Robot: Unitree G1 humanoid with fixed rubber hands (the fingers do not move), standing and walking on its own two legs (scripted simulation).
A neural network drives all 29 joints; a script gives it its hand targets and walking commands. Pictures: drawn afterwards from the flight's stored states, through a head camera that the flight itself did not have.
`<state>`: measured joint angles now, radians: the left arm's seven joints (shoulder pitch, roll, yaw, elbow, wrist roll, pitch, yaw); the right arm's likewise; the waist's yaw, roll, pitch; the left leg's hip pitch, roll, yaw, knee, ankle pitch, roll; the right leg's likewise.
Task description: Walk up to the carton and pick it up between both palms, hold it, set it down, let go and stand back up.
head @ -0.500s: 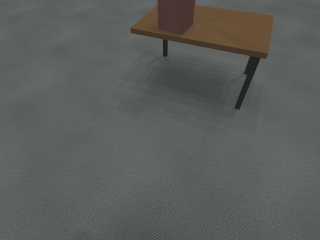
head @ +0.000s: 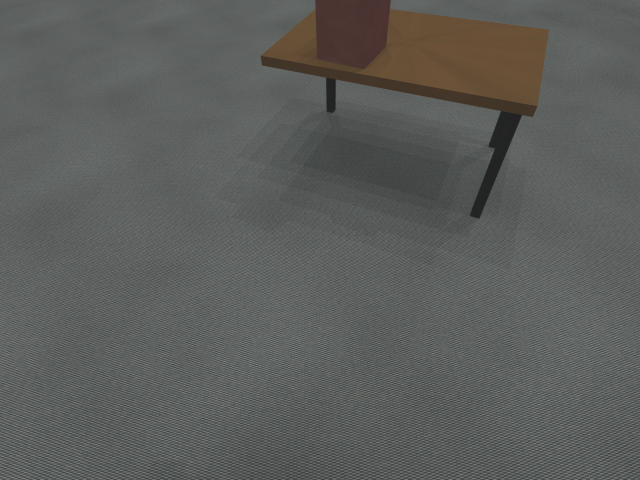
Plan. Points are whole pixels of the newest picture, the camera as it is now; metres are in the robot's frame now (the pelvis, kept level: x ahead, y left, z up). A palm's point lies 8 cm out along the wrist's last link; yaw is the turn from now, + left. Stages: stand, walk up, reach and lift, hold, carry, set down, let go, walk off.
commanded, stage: stand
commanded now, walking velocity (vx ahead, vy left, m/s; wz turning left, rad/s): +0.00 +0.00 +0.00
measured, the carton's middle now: (353, 18) +1.61 -0.14 -0.09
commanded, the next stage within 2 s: none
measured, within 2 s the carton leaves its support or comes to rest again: neither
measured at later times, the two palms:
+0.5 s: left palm out of the picture -0.03 +0.20 -0.15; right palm out of the picture -0.04 -0.20 -0.15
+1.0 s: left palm out of the picture -0.03 +0.20 -0.15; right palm out of the picture -0.04 -0.21 -0.15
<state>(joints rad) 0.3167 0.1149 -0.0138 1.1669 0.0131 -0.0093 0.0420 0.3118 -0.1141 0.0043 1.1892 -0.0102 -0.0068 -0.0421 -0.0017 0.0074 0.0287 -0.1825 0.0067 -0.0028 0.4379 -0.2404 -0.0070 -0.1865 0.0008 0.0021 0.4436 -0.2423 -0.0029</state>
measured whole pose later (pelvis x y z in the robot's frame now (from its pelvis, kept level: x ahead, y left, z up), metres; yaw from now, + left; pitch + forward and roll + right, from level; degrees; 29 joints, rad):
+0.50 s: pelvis +0.01 +0.00 +0.00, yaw +0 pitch -1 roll +0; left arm 0.32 0.11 -0.01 1.17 0.01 -0.02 0.04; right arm 0.32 -0.12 0.00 1.19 -0.01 -0.01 -0.04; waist 0.00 0.01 0.03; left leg -0.17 0.01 0.00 0.43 -0.24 -0.01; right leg -0.18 0.00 0.00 0.44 -0.25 0.00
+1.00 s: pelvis +0.01 +0.00 +0.00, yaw +0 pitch -1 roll +0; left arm 0.33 0.11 -0.01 1.17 0.01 -0.02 0.04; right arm 0.33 -0.11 0.00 1.19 -0.01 -0.01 -0.04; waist 0.00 0.01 0.03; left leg -0.17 0.01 -0.01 0.43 -0.25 -0.01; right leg -0.17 0.00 0.00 0.43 -0.25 -0.01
